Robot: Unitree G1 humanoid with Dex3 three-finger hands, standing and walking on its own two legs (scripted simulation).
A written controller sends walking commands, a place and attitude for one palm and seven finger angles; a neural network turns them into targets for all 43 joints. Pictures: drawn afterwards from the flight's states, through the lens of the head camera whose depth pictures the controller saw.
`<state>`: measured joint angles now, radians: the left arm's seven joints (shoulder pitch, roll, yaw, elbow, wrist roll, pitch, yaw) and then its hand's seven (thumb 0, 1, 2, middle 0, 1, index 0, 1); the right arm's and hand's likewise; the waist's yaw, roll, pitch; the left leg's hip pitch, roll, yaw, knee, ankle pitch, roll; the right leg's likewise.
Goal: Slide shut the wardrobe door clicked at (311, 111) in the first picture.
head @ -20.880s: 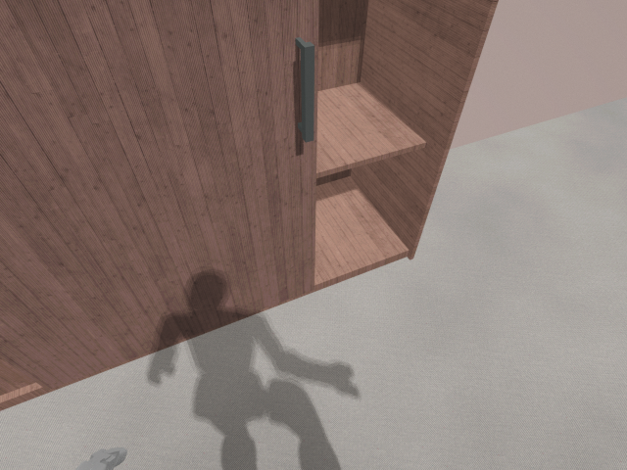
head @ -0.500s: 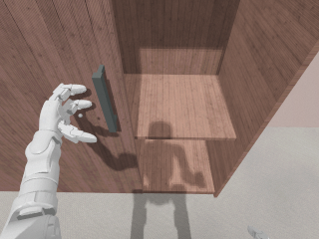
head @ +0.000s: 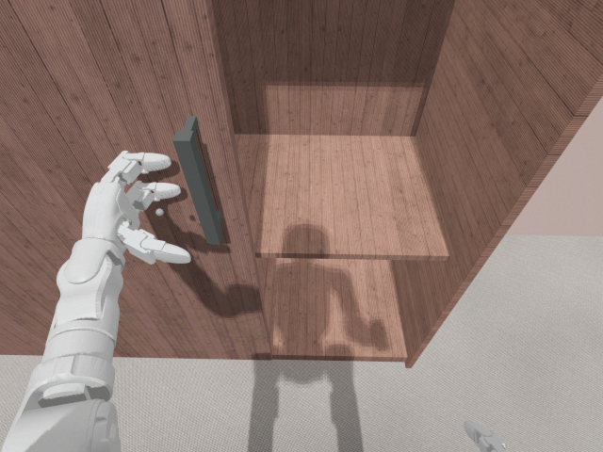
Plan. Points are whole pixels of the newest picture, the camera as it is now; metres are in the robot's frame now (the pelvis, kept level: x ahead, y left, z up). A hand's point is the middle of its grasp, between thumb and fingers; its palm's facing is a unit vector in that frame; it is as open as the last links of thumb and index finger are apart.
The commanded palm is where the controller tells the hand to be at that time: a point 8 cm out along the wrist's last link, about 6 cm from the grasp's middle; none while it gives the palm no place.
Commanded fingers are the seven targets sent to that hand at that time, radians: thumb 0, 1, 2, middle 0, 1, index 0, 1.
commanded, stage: feel for the door with the fingertips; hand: left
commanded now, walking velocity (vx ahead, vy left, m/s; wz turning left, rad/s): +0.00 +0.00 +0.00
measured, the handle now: (204, 186) +0.46 +0.15 +0.10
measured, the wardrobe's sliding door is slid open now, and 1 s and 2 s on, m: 0.44 0.43 0.43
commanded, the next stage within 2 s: slide the fingers in behind the handle in 0.74 s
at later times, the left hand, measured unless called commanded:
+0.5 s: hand (185, 207) +0.41 +0.16 +0.11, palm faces +0.02 -1.00 -0.05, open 13.9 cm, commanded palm +0.38 +0.21 +0.11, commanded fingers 0.00 -0.50 0.30 -0.30 -1.20 -0.30 -1.20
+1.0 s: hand (179, 202) +0.41 +0.17 +0.11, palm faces +0.00 -1.00 -0.03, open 13.6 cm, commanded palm +0.39 +0.21 +0.11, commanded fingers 0.00 -0.50 0.30 -0.30 -1.20 -0.30 -1.20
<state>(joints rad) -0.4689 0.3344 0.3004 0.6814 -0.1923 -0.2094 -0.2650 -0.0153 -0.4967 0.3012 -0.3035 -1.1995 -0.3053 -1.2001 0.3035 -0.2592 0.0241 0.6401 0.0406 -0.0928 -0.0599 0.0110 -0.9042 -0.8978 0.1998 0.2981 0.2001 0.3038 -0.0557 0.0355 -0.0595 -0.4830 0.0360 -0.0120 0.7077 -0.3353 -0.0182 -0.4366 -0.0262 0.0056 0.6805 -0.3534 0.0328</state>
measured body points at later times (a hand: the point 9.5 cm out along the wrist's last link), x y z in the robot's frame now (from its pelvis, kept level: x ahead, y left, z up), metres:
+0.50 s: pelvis +0.00 -0.01 +0.00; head +0.03 -0.02 +0.45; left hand +0.40 +0.22 +0.12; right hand +0.11 -0.26 -0.11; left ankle +0.01 +0.13 -0.72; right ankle -0.01 -0.14 -0.72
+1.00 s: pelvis -0.01 +0.00 +0.00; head +0.03 -0.01 +0.45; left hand +0.41 +0.22 +0.12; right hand +0.09 -0.26 -0.12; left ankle +0.01 +0.13 -0.72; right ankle -0.01 -0.14 -0.72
